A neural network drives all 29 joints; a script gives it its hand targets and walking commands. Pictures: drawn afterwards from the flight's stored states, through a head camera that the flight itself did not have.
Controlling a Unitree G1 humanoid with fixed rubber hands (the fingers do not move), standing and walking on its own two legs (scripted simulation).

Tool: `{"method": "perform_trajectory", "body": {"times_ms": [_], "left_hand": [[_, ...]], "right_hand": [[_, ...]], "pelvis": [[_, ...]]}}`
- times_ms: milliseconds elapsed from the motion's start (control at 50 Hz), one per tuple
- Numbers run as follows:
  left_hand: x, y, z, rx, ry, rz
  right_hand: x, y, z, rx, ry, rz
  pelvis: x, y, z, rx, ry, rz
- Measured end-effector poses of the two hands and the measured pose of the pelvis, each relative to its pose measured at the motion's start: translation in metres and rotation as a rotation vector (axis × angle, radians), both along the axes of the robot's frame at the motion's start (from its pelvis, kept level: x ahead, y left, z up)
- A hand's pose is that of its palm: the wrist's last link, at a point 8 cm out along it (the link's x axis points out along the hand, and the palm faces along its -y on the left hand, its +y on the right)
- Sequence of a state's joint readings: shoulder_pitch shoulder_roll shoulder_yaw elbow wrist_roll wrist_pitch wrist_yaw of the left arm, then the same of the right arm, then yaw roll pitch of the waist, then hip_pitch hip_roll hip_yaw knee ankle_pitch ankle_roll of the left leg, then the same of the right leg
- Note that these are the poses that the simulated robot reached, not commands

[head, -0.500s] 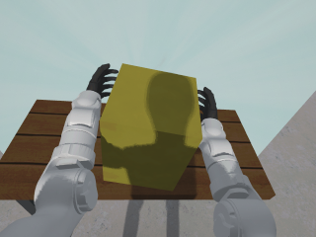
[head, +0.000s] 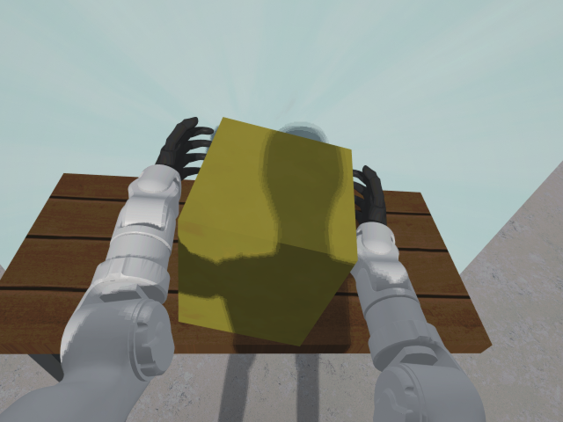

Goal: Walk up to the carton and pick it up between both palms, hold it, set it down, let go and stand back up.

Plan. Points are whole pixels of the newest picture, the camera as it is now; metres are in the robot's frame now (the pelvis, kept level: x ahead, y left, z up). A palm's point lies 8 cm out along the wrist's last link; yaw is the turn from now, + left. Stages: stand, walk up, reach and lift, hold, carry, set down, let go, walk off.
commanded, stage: set down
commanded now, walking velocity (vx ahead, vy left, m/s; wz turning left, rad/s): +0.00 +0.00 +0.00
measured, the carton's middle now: (263, 237) +0.40 +0.00 +0.06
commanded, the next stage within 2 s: none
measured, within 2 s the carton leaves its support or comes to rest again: rests again in 0.12 s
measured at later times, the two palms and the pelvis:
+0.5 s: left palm (168, 171) +0.45 +0.14 +0.14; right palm (367, 222) +0.38 -0.14 +0.12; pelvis +0.00 +0.00 +0.00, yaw +0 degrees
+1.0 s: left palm (163, 174) +0.45 +0.15 +0.14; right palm (362, 224) +0.38 -0.14 +0.11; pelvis +0.00 +0.00 +0.00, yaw +0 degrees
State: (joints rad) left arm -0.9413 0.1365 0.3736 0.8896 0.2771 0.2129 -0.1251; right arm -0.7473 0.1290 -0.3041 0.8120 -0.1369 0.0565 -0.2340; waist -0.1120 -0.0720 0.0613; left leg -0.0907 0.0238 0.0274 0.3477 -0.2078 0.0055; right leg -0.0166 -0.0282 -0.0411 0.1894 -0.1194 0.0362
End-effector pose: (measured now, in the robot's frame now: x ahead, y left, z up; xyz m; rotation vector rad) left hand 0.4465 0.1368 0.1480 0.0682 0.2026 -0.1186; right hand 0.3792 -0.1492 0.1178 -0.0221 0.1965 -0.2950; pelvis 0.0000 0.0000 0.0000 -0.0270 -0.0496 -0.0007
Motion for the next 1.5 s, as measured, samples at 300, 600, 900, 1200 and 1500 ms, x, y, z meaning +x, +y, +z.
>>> {"method": "perform_trajectory", "body": {"times_ms": [300,600,900,1200,1500], "left_hand": [[0.001,0.003,-0.003,-0.016,0.001,-0.009],[0.002,0.007,-0.006,-0.015,0.0,-0.021],[0.002,0.011,-0.01,-0.016,0.002,-0.031],[0.002,0.016,-0.014,-0.015,0.004,-0.035],[0.001,0.02,-0.019,-0.005,0.009,-0.031]], "right_hand": [[0.0,0.003,-0.002,0.013,-0.02,-0.009],[0.0,0.005,-0.003,0.011,-0.044,-0.015],[0.0,0.008,-0.006,0.012,-0.076,-0.015],[0.001,0.012,-0.008,0.017,-0.1,-0.017],[0.002,0.015,-0.01,0.003,-0.118,-0.006]], "pelvis": [[0.0,0.0,0.0,0.0,0.0,0.0],[0.001,0.0,0.0,0.0,0.001,0.0],[0.001,0.0,0.0,0.0,0.001,0.0],[0.0,0.0,0.0,0.0,0.001,0.001],[0.0,0.0,0.0,0.0,0.0,0.001]]}}
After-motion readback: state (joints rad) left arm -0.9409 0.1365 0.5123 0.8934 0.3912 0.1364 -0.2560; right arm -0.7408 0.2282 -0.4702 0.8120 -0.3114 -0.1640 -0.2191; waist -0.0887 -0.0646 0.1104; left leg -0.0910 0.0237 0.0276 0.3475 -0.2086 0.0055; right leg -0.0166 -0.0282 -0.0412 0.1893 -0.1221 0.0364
